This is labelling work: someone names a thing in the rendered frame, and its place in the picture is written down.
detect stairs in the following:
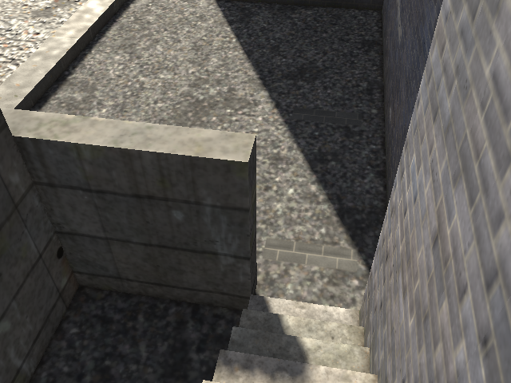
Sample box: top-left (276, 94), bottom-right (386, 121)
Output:
top-left (202, 294), bottom-right (378, 383)

